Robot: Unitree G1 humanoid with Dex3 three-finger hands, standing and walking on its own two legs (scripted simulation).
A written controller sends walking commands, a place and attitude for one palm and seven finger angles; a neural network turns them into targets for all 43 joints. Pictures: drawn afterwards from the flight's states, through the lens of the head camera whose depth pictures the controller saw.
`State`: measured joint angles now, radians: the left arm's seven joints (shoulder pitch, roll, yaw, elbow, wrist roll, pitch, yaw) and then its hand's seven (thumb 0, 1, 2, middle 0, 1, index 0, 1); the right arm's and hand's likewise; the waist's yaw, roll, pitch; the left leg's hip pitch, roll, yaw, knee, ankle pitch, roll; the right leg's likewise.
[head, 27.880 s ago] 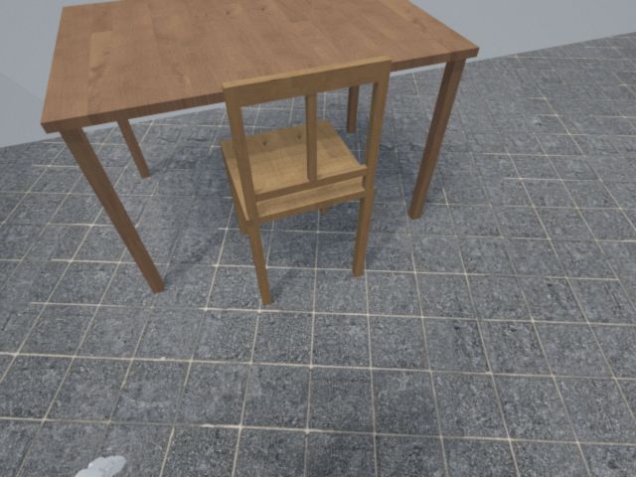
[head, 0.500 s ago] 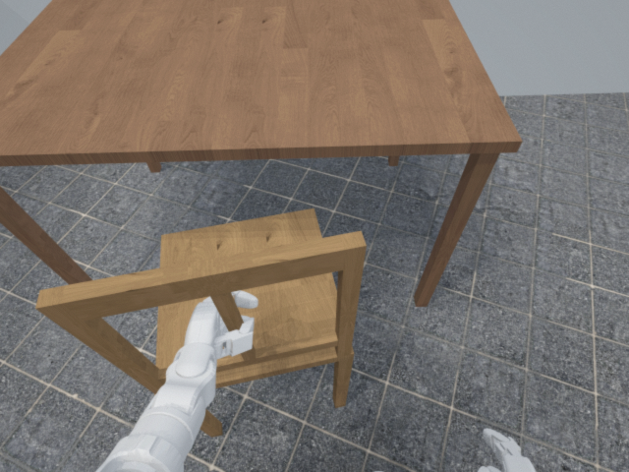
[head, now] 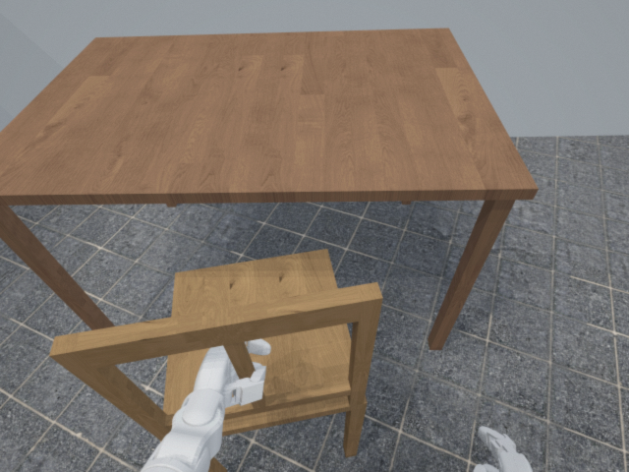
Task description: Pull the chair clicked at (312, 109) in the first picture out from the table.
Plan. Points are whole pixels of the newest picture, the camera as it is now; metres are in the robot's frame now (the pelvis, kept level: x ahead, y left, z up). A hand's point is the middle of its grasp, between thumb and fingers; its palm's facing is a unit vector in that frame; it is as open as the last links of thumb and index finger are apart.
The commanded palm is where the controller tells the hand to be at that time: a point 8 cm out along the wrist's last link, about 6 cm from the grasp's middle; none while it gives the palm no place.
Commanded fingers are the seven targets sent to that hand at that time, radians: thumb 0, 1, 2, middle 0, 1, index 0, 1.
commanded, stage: stop walking, hand still on the chair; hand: left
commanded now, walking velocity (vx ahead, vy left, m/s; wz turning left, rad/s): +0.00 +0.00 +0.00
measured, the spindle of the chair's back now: (247, 374) +0.28 +0.13 -0.10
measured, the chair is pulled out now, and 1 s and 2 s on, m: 0.17 0.17 0.17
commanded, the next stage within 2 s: open the thumb and straighten the fingers in 0.04 s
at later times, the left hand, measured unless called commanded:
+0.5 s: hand (248, 374) +0.27 +0.12 -0.07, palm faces -0.05 -0.99 -0.14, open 11.3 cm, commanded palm +0.24 +0.17 -0.05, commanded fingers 0.00 -0.55 0.20 -0.28 -0.80 -0.28 -0.80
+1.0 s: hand (246, 384) +0.26 +0.12 -0.08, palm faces -0.04 -0.99 -0.14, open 17.3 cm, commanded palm +0.23 +0.18 -0.06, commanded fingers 0.00 -0.55 0.20 0.00 0.00 0.00 0.00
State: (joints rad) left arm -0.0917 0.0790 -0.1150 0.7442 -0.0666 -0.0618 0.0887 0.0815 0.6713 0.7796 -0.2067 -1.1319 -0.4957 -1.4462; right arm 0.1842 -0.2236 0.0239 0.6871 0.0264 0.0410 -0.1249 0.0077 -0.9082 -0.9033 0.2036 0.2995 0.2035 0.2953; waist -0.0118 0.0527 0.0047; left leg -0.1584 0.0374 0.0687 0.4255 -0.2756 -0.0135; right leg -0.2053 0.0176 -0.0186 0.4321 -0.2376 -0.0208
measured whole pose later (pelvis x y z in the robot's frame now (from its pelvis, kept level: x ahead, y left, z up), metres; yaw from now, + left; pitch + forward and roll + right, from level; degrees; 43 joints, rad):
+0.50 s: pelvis -0.02 +0.00 -0.03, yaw +2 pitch +8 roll +0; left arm -0.06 0.13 -0.07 0.43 -0.05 0.16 0.05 0.02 -0.18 0.37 -0.37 -1.25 -0.45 -1.31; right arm 0.23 -0.26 -0.01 0.60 0.04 -0.03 -0.01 0.01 -0.91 -0.90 0.20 0.30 0.20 0.30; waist -0.06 0.04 -0.10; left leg -0.49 0.02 0.03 0.75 -0.40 0.00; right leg -0.53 -0.02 -0.05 0.76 -0.37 -0.02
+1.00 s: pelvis -0.03 +0.00 -0.04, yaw +3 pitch +9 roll +0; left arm -0.08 0.14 -0.06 0.37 -0.07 0.23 0.03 -0.01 -0.54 0.20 -0.02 -0.06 -0.02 -0.06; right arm 0.24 -0.25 0.03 0.58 0.04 -0.07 -0.04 0.01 -0.91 -0.90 0.20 0.30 0.20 0.30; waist -0.05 0.05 -0.10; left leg -0.59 0.01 0.01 0.85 -0.41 0.00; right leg -0.62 -0.02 -0.07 0.85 -0.39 -0.02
